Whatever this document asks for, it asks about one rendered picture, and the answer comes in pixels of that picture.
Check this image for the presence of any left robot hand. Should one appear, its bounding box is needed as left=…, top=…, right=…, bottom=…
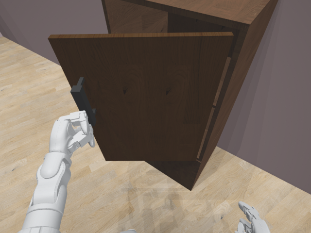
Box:
left=49, top=110, right=95, bottom=158

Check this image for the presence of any robot left forearm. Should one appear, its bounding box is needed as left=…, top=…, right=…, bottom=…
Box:
left=18, top=151, right=72, bottom=233

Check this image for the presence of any cupboard door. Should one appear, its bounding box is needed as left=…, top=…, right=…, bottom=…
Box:
left=48, top=32, right=234, bottom=161

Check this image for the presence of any right robot hand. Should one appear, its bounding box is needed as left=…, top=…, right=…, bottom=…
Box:
left=235, top=201, right=270, bottom=233

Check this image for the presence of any handle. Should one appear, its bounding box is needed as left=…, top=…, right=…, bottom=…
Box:
left=70, top=77, right=97, bottom=126

